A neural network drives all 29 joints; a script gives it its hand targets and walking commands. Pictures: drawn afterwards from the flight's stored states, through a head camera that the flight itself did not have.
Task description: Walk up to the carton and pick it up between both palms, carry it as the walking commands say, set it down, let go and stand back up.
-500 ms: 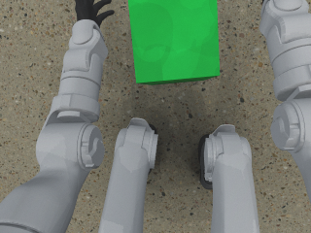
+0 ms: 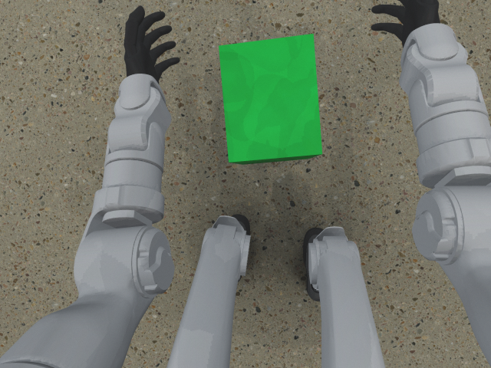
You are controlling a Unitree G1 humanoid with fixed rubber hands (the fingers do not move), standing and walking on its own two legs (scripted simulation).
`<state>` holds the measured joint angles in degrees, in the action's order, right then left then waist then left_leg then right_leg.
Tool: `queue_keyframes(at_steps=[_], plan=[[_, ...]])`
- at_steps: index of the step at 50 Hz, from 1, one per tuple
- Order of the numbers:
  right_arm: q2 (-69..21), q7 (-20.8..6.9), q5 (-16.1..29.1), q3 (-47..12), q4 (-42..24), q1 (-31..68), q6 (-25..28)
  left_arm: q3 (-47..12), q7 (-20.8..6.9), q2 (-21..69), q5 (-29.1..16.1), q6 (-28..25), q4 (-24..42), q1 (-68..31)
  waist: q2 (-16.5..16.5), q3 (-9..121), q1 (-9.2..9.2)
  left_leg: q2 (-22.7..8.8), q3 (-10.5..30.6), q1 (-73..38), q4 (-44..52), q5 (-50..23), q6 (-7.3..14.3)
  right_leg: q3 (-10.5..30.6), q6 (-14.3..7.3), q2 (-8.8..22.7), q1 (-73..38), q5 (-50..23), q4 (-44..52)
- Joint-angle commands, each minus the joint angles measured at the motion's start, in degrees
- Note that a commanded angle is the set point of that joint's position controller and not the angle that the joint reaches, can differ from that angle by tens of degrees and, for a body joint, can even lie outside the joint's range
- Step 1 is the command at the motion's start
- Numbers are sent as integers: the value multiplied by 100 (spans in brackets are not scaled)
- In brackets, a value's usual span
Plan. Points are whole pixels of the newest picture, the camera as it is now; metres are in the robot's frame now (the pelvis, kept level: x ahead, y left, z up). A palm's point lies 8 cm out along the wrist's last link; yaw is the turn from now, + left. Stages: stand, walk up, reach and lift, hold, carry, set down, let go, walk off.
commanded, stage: set down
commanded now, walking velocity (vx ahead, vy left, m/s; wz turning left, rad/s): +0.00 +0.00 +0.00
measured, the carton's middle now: (271, 112) +0.51 +0.04 -0.43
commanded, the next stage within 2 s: let go in 0.40 s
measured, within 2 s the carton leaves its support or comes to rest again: neither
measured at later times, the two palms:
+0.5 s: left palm (106, 42) +0.50 +0.20 +0.00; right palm out of the picture +0.56 -0.15 +0.00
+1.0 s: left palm out of the picture +0.34 +0.23 +0.10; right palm out of the picture +0.38 -0.19 +0.09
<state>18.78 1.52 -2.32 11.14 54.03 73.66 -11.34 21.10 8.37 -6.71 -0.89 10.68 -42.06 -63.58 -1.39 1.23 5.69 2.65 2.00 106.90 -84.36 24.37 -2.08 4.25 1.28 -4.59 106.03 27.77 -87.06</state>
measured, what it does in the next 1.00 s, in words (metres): rises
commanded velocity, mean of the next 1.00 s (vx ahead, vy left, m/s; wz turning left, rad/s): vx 0.00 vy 0.00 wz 0.00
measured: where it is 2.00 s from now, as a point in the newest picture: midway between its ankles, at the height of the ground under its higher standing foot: (274, 268)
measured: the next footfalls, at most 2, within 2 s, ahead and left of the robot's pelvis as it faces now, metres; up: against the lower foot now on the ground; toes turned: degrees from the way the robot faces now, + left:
none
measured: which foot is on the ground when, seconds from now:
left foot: down 0.00-1.00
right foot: down 0.00-1.00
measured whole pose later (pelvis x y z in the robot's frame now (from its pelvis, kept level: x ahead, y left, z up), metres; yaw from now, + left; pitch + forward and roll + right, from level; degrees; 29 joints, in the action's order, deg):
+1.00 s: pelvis +0.07 +0.00 +0.19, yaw +0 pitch +24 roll +0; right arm 6.6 2.4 -7.3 10.7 35.0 17.1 -2.7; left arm 8.7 -4.6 -8.7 2.0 1.8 -31.8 -11.8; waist 0.8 2.0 3.5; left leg 1.8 3.8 46.8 -35.8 12.5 -0.7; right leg 4.9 0.6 -2.4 45.3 15.1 -36.9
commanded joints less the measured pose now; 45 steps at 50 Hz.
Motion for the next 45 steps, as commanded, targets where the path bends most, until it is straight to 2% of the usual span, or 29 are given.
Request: queue_keyframes(at_steps=[1,15,18,21,24,26,29,32,35,37,45], plan=[[442,-37,-73,96,-631,1585,131,68,-48,-491,108,-133,641,-1155,-583,6213,184,221,-679,-3705,959,-2295,-143,-499,-22,-168,-3723,-1940,1199],[238,-253,-491,486,-444,1150,281,436,-291,-133,665,-293,623,-787,-381,5331,111,155,-525,-4998,2860,-2622,-98,-305,6,-73,-4742,-2208,3097],[76,-330,-715,629,-269,975,353,531,-374,51,850,-359,442,-674,-376,4831,63,95,-500,-4967,3050,-2616,-136,-307,25,-51,-4607,-2234,3308],[-57,-360,-939,779,-265,765,393,648,-415,119,1029,-405,427,-475,-355,4898,126,75,-512,-5085,3151,-2806,-172,-326,52,-71,-4711,-2435,3427],[-230,-235,-1121,894,-493,305,421,616,-492,68,1189,-469,544,-87,-436,5309,116,118,-535,-5310,3132,-3190,-201,-328,85,-92,-5147,-2948,3496],[-307,-89,-1163,921,-865,28,426,511,-583,-73,1230,-513,738,164,-471,5843,72,151,-546,-5584,3114,-3511,-196,-325,122,-107,-5552,-3447,3499],[-467,163,-1029,734,-1539,-424,377,251,-724,-325,1166,-517,1129,631,-422,6661,47,209,-548,-6193,3152,-4080,-139,-292,177,-112,-6226,-4239,3503],[-791,403,-817,351,-2218,-1553,353,-137,-896,-457,1025,-504,1599,1717,-267,6949,26,252,-452,-7103,3363,-4709,-80,-201,193,-130,-6859,-4748,3711],[-841,465,-732,177,-2746,-2282,402,-427,-1064,-545,827,-533,1958,2354,-57,6317,22,130,-249,-7833,3612,-4923,-48,-180,137,-120,-6710,-4383,4057],[-874,429,-718,139,-2913,-2705,477,-548,-1152,-530,715,-584,1937,2752,37,5742,-13,44,-151,-8147,3772,-4799,-29,-219,118,-112,-6481,-3942,4300],[-950,197,-586,72,-2427,-4744,838,-1028,-1330,-496,337,-874,1473,4524,104,3351,-238,-98,-52,-8277,4670,-3291,-13,-352,34,42,-6627,-2477,5127]])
